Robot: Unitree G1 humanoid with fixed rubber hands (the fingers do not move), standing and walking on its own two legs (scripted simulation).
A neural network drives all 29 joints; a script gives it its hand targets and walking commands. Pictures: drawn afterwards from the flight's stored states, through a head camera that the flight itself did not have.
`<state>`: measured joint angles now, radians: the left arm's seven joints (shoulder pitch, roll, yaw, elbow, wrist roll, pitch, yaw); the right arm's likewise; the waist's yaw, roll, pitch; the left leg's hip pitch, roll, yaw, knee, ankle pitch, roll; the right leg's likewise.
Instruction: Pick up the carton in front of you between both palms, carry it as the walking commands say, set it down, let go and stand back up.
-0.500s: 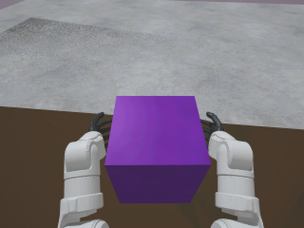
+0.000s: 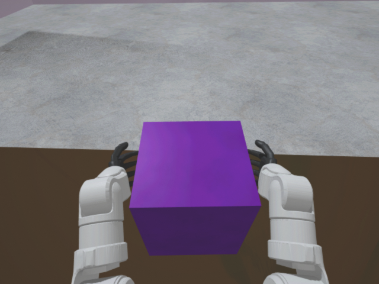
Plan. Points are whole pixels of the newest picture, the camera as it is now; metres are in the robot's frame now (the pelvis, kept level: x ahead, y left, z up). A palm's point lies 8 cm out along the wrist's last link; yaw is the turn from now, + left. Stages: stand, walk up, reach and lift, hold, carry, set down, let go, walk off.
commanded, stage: carry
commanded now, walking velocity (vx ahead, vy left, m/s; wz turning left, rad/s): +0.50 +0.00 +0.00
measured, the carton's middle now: (192, 191) +0.33 -0.01 +0.04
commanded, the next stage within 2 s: none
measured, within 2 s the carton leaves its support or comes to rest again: neither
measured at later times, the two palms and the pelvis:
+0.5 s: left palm (119, 133) +0.56 +0.20 +0.04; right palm (219, 128) +0.55 -0.10 +0.04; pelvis +0.22 +0.04 -0.06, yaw -1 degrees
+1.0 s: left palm (142, 89) +0.84 +0.16 +0.02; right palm (218, 87) +0.83 -0.14 +0.02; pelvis +0.52 +0.03 -0.11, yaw +1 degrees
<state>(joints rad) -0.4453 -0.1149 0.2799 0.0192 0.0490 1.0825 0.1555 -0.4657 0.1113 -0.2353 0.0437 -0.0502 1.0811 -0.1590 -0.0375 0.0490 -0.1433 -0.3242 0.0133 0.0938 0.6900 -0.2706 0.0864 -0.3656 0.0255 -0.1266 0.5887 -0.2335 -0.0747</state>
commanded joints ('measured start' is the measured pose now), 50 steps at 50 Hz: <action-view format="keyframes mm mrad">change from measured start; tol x32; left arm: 1 -568 -739 -551 -33 -128 -23 2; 50 -355 -522 -522 -130 -99 -43 26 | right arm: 1 -639 787 605 -109 220 -26 15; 50 -494 648 627 -167 250 -52 -4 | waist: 1 31 -52 -269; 19 122 -162 -209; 24 -18 257 -456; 50 62 -147 -318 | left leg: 1 -58 121 -144 9 71 52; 4 -566 -23 -52 370 -409 -15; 10 -507 35 -69 307 -65 -48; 21 182 -37 45 -286 485 10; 23 605 343 -424 -56 1025 60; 26 538 313 -637 -236 255 178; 40 476 146 -240 -182 774 108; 48 285 90 -117 124 682 30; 50 -53 1 -42 493 53 -15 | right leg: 1 234 -105 169 -104 -58 -63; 4 548 -414 629 -126 352 -229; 20 339 -153 135 123 538 -31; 23 -171 -9 86 630 -388 59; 25 -430 1 153 818 -380 41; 43 -330 -1 41 -11 366 7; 50 456 -224 262 11 795 -47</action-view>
